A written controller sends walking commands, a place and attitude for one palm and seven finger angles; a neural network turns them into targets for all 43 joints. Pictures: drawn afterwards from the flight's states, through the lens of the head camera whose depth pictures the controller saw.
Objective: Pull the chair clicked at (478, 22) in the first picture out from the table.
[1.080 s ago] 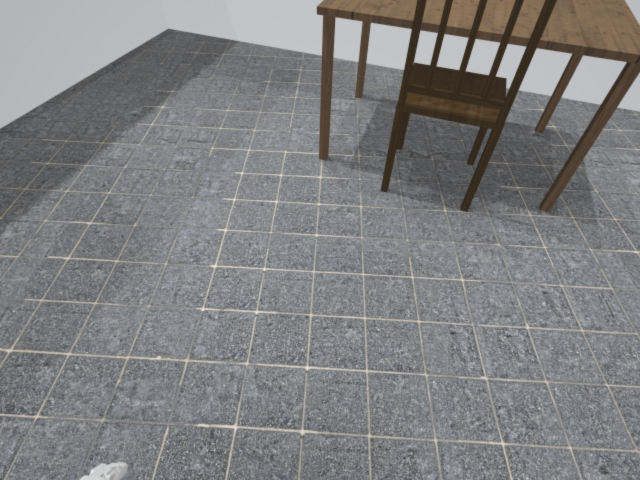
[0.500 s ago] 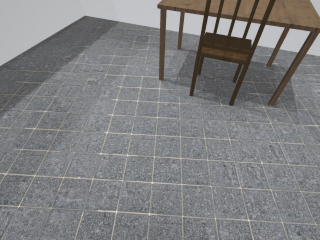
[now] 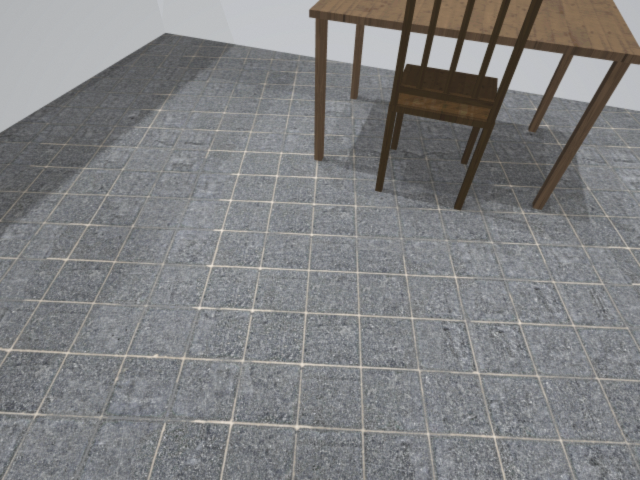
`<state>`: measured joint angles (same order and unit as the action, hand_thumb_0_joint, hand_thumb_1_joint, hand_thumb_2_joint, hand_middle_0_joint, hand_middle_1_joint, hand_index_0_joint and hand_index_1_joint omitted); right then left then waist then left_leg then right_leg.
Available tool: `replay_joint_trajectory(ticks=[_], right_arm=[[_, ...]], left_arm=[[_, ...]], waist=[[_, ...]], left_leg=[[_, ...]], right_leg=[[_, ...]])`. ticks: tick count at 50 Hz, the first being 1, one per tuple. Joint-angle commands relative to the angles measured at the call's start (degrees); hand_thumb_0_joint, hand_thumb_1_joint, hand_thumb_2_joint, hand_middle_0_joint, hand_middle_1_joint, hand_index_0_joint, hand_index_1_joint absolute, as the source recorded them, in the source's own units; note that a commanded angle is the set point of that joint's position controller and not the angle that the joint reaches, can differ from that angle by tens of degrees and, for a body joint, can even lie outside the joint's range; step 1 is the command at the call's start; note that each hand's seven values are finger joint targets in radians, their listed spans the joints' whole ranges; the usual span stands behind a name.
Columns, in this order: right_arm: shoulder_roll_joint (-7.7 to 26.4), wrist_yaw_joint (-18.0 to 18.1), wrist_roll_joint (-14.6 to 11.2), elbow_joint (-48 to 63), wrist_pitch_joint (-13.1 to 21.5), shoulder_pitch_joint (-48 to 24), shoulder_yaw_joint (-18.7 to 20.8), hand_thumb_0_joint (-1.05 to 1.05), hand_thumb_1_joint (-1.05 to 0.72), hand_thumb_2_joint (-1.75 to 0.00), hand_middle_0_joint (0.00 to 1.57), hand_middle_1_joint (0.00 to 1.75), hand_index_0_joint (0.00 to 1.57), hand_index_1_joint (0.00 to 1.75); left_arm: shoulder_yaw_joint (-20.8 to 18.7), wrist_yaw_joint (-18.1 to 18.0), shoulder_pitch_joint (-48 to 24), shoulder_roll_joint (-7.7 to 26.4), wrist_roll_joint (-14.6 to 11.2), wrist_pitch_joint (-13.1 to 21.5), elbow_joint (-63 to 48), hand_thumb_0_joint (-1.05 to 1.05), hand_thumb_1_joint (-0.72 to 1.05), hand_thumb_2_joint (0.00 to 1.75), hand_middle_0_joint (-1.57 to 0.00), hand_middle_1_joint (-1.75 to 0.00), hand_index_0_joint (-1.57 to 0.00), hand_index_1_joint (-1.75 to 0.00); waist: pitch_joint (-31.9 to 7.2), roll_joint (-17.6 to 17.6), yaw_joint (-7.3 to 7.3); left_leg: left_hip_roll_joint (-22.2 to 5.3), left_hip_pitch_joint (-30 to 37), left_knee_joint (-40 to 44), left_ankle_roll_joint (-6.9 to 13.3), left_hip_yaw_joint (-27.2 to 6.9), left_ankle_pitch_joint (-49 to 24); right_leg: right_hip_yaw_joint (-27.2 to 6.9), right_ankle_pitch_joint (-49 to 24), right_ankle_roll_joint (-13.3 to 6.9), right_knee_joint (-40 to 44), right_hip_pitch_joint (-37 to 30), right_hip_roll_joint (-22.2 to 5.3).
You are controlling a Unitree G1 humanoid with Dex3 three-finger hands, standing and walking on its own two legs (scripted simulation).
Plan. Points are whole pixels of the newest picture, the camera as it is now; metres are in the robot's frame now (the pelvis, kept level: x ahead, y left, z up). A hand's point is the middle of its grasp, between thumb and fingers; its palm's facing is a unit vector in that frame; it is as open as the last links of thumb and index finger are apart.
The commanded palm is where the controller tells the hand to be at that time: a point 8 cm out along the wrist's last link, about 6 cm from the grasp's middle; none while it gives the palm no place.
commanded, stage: look at it before walking up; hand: left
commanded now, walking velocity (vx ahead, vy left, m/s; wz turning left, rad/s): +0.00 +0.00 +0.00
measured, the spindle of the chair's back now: (459, 46) +1.49 -0.41 -0.06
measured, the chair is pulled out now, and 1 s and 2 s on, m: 0.00 0.00 0.00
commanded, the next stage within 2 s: walk to a spot facing it in 0.36 s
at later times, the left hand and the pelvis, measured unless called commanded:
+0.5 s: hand out of the picture +0.08 +0.25 -0.16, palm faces -0.02 -0.95 -0.32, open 7.4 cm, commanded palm none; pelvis +0.01 +0.00 +0.00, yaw +0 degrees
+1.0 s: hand out of the picture +0.07 +0.15 -0.17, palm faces -0.12 -0.98 -0.15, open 7.4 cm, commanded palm none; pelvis +0.11 -0.02 +0.00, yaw -12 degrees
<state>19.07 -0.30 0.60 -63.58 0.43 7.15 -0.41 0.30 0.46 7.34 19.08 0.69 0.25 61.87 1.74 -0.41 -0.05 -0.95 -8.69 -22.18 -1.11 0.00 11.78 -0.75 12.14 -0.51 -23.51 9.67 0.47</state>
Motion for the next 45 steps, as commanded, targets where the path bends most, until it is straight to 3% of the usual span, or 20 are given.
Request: replay_joint_trajectory(ticks=[1, 13, 23, 25, 26, 28, 29, 31, 33, 34, 35, 36, 37, 38, 39, 40, 41, 42, 43, 45], right_arm=[[11.72, 0.86, -0.12, 3.4, 1.35, -2.95, 2.38, 0.0, -0.9, -0.9, 0.2, 0.3, 0.2, 0.3], [11.75, 1.05, -0.2, 3.16, 1.49, -3.17, 2.26, 0.0, -0.9, -0.9, 0.2, 0.3, 0.2, 0.3], [11.88, 1.01, -0.19, 3.24, 1.38, -3.56, 2.31, 0.0, -0.9, -0.9, 0.2, 0.3, 0.2, 0.3], [5.23, 0.82, 0.29, 1.8, 0.54, 0.15, 0.85, 0.0, -0.9, -0.9, 0.2, 0.3, 0.2, 0.3], [5.11, 0.8, 0.42, 1.99, 0.19, 1.22, 1.01, 0.0, -0.9, -0.9, 0.2, 0.3, 0.2, 0.3], [6.07, 0.71, 0.76, 3.03, -0.27, 2.02, 1.8, 0.0, -0.9, -0.9, 0.2, 0.3, 0.2, 0.3], [6.71, 0.69, 0.82, 3.65, -0.34, 2.37, 2.27, 0.0, -0.9, -0.9, 0.2, 0.3, 0.2, 0.3], [8.02, 0.79, 0.73, 4.88, 0.0, 4.25, 3.24, 0.0, -0.9, -0.9, 0.2, 0.3, 0.2, 0.3], [9.3, 1.09, 0.57, 5.39, 0.78, 7.04, 4.36, 0.0, -0.9, -0.9, 0.2, 0.3, 0.2, 0.3], [9.51, 1.11, 0.47, 5.63, 1.23, 7.68, 4.8, 0.0, -0.9, -0.9, 0.2, 0.3, 0.2, 0.3], [8.64, 1.09, 0.51, 5.82, 1.56, 7.89, 4.95, 0.0, -0.9, -0.9, 0.2, 0.3, 0.2, 0.3], [7.77, 1.1, 0.55, 5.96, 1.73, 7.54, 4.84, 0.0, -0.9, -0.9, 0.2, 0.3, 0.2, 0.3], [7.0, 1.15, 0.71, 6.21, 1.75, 6.16, 4.67, 0.0, -0.9, -0.9, 0.2, 0.3, 0.2, 0.3], [5.7, 1.08, 0.69, 6.67, 1.72, 4.22, 4.37, 0.0, -0.9, -0.9, 0.2, 0.3, 0.2, 0.3], [1.12, 0.71, -0.09, 9.1, 1.96, 2.71, 3.42, 0.0, -0.9, -0.9, 0.2, 0.3, 0.2, 0.3], [0.65, 0.31, 0.24, 12.4, 2.76, -2.71, 2.94, 0.0, -0.9, -0.9, 0.2, 0.3, 0.2, 0.3], [0.96, 0.43, 0.37, 12.67, 3.03, -5.35, 3.14, 0.0, -0.9, -0.9, 0.2, 0.3, 0.2, 0.3], [-0.01, 0.39, 0.4, 12.14, 3.02, -5.87, 3.29, 0.0, -0.9, -0.9, 0.2, 0.3, 0.2, 0.3], [-0.54, 0.25, 0.64, 11.44, 2.91, -4.36, 3.34, 0.0, -0.9, -0.9, 0.2, 0.3, 0.2, 0.3], [-2.28, -0.12, 0.76, 10.18, 2.19, -1.93, 3.48, 0.0, -0.9, -0.9, 0.2, 0.3, 0.2, 0.3]], left_arm=[[-2.16, -1.06, -1.93, 12.11, -0.08, 1.3, -3.6, 0.0, 0.9, 0.9, -0.2, -0.3, -0.2, -0.3], [-2.16, -1.15, -1.63, 12.14, -0.18, 1.44, -3.22, 0.0, 0.9, 0.9, -0.2, -0.3, -0.2, -0.3], [-2.08, -1.11, -1.6, 12.13, -0.1, 1.35, -3.01, 0.0, 0.9, 0.9, -0.2, -0.3, -0.2, -0.3], [-0.89, -1.22, 2.13, 5.61, -0.09, 0.12, -1.72, 0.0, 0.9, 0.9, -0.2, -0.3, -0.2, -0.3], [-0.92, -0.98, 3.4, 5.37, 0.11, -0.41, -1.73, 0.0, 0.9, 0.9, -0.2, -0.3, -0.2, -0.3], [-1.69, -0.12, 3.89, 5.83, 0.45, -1.23, -3.21, 0.0, 0.9, 0.9, -0.2, -0.3, -0.2, -0.3], [-2.13, 0.22, 4.52, 5.83, 0.6, -1.36, -4.06, 0.0, 0.9, 0.9, -0.2, -0.3, -0.2, -0.3], [-2.73, 0.74, 5.98, 5.05, 0.66, -1.13, -5.84, 0.0, 0.9, 0.9, -0.2, -0.3, -0.2, -0.3], [-3.02, 1.22, 6.57, 2.12, 0.64, -0.31, -7.37, 0.0, 0.9, 0.9, -0.2, -0.3, -0.2, -0.3], [-3.09, 1.4, 5.68, 0.96, 0.58, -0.04, -8.3, 0.0, 0.9, 0.9, -0.2, -0.3, -0.2, -0.3], [-3.32, 1.58, 4.89, 0.44, 0.61, 0.28, -9.13, 0.0, 0.9, 0.9, -0.2, -0.3, -0.2, -0.3], [-3.52, 1.75, 5.25, 0.19, 0.57, 0.6, -9.23, 0.0, 0.9, 0.9, -0.2, -0.3, -0.2, -0.3], [-3.7, 1.87, 8.83, -0.99, 0.73, 0.93, -8.14, 0.0, 0.9, 0.9, -0.2, -0.3, -0.2, -0.3], [-4.11, 1.73, 16.13, -0.82, 0.89, 1.28, -5.78, 0.0, 0.9, 0.9, -0.2, -0.3, -0.2, -0.3], [-5.45, 0.84, 24.72, 5.51, 1.34, 2.31, -3.07, 0.0, 0.9, 0.9, -0.2, -0.3, -0.2, -0.3], [-5.6, -0.19, 30.2, 7.84, 0.12, 2.7, -1.69, 0.0, 0.9, 0.9, -0.2, -0.3, -0.2, -0.3], [-5.31, -0.89, 29.71, 6.38, 0.1, 2.84, -1.6, 0.0, 0.9, 0.9, -0.2, -0.3, -0.2, -0.3], [-4.82, -1.02, 26.96, 4.36, 0.38, 2.81, -2.09, 0.0, 0.9, 0.9, -0.2, -0.3, -0.2, -0.3], [-4.33, -1.17, 23.93, 2.49, 0.63, 2.94, -2.87, 0.0, 0.9, 0.9, -0.2, -0.3, -0.2, -0.3], [-3.99, -1.21, 21.2, 0.74, 0.78, 3.5, -3.45, 0.0, 0.9, 0.9, -0.2, -0.3, -0.2, -0.3]], waist=[[-2.93, -0.22, 0.04], [-4.28, 0.36, 0.13], [-3.39, 0.81, 0.13], [-4.26, -0.03, 0.16], [-3.27, 0.03, 0.2], [3.06, 0.46, 0.21], [5.27, 1.27, 0.22], [5.76, 3.49, -0.17], [3.74, 8.97, -1.07], [3.84, 11.49, -1.26], [3.97, 11.09, -1.34], [3.57, 8.96, -0.66], [2.77, 7.36, 1.29], [1.11, 3.17, 4.83], [-1.05, -16.5, 7.66], [-0.16, -17.57, 9.05], [1.46, -11.47, 8.74], [4.37, -6.07, 7.0], [4.79, -2.75, 4.75], [3.76, -2.1, 2.23]], left_leg=[[-5.43, 0.74, 3.4, 2.46, -5.3, -4.58], [-5.97, 1.77, 3.27, 2.36, -5.01, -8.99], [-6.0, 2.27, 4.13, 2.42, -5.26, -7.74], [-5.76, 2.77, 2.54, 1.28, -3.06, -1.32], [-5.66, 2.53, 1.81, 1.3, -2.52, 4.63], [-6.11, -2.37, 3.18, 2.07, -3.16, 18.31], [-6.67, -3.72, 3.42, 2.55, -3.69, 22.29], [-9.41, -1.99, 4.09, 4.5, -6.72, 25.79], [-15.89, 2.33, 7.33, 8.1, -12.76, 24.87], [-19.12, 4.02, 8.39, 10.06, -13.32, 20.53], [-20.02, 4.09, 7.24, 10.78, -11.77, 14.46], [-19.87, 2.38, 4.57, 10.25, -9.17, 9.25], [-17.61, -1.18, -0.94, 8.19, -4.11, 5.14], [-13.15, -7.83, -12.08, 5.16, 1.67, 4.41], [-4.84, -24.55, -33.69, 0.9, 9.92, 11.5], [-1.77, -34.05, -42.41, 0.28, 5.99, 22.05], [-3.87, -36.33, -46.1, 0.41, 1.56, 19.54], [-5.46, -36.91, -47.54, 0.08, 0.82, 15.49], [-6.6, -35.91, -46.16, -0.36, 0.37, 12.41], [-6.58, -32.23, -42.72, -1.53, 1.9, 7.89]], right_leg=[[-6.81, -3.33, -1.57, 5.43, 0.56, -7.11], [-5.98, -9.97, -1.55, 4.38, -1.81, -7.38], [-6.03, -7.9, -1.37, 5.39, -1.2, -7.34], [-6.37, -0.48, -0.76, 4.65, -0.51, -6.51], [-7.18, 6.07, -1.1, 4.5, 1.73, -5.84], [-8.59, 17.81, -1.83, 3.97, 7.29, -4.04], [-8.76, 20.41, -2.16, 2.91, 9.75, -3.25], [-7.62, 20.62, -2.52, -2.86, 14.28, -1.0], [-1.33, 13.76, -1.54, -14.42, 17.97, 2.07], [1.58, 13.56, -0.81, -19.32, 20.16, 0.73], [1.67, 15.15, -0.48, -19.75, 20.32, -1.27], [1.94, 15.43, -0.46, -17.7, 17.22, -2.28], [3.7, 12.63, -0.62, -12.87, 10.13, -1.76], [3.2, 6.82, -1.48, -5.16, -0.98, -0.84], [-19.74, 7.28, -6.16, 5.41, -13.83, -13.56], [-35.8, 0.07, -11.56, 11.12, -15.63, -21.63], [-35.83, -3.47, -13.73, 10.49, -14.1, -21.86], [-32.77, -2.82, -14.91, 9.93, -11.37, -20.67], [-28.35, -3.11, -14.57, 9.52, -9.12, -19.26], [-21.02, -7.74, -12.74, 10.01, -5.64, -16.13]])
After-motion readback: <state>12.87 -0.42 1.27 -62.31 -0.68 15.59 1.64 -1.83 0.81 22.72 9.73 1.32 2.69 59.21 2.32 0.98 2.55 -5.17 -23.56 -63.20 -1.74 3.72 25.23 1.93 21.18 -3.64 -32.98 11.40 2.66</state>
